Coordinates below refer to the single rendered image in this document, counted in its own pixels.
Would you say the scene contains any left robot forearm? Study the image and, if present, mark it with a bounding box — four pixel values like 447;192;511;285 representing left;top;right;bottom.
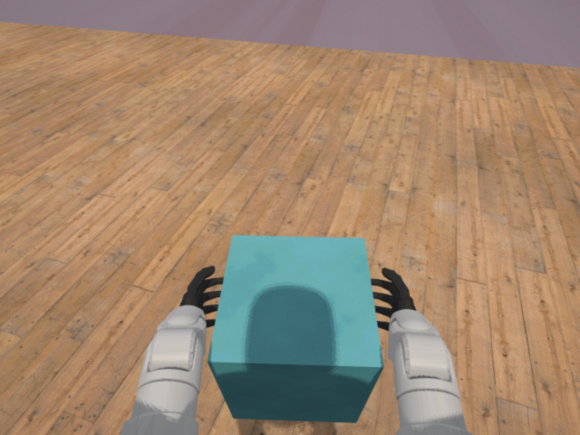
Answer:
121;305;207;435

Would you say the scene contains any right robot forearm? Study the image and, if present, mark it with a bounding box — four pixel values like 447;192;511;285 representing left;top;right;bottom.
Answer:
388;309;473;435

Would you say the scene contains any right robot hand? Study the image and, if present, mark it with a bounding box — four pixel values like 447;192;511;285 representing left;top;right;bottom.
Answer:
371;267;416;331

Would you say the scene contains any carton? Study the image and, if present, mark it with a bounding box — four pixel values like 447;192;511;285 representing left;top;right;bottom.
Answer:
208;236;384;423

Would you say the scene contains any left robot hand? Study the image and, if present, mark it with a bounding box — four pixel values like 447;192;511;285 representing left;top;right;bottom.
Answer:
180;266;224;328

